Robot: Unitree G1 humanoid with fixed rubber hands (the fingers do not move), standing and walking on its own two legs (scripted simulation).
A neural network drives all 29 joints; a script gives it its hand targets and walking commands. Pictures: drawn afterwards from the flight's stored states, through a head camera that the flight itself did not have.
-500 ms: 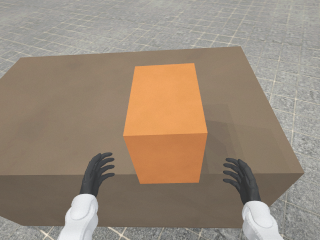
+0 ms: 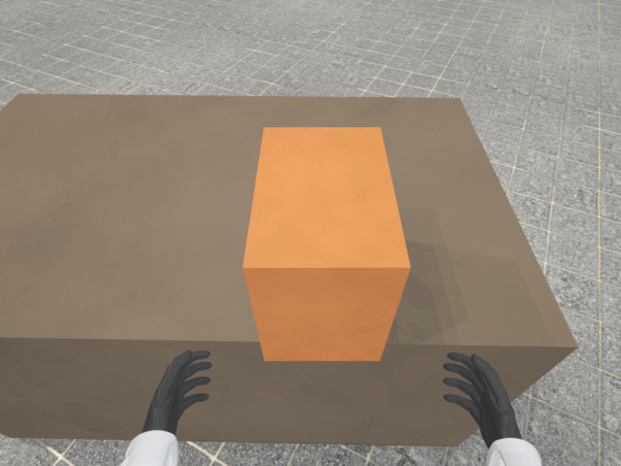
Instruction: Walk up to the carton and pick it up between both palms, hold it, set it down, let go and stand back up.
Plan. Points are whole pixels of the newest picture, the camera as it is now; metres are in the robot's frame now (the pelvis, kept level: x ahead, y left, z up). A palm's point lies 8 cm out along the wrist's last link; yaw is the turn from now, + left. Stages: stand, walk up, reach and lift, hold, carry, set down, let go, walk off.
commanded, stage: set down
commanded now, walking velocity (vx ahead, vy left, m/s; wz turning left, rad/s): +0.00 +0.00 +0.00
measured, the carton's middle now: (322, 244) +0.43 +0.04 +0.02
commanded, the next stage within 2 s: let go in 0.84 s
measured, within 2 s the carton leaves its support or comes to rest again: neither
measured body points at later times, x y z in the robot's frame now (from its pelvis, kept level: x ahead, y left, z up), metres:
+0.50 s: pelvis +0.00 -0.01 +0.00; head -0.01 +0.02 +0.45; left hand +0.17 +0.21 -0.08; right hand +0.18 -0.23 -0.05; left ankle -0.01 +0.11 -0.75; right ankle -0.02 -0.12 -0.75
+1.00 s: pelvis +0.00 -0.01 +0.00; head +0.00 +0.00 +0.45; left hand +0.17 +0.24 -0.09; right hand +0.16 -0.23 -0.09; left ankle -0.01 +0.11 -0.75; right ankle -0.02 -0.12 -0.75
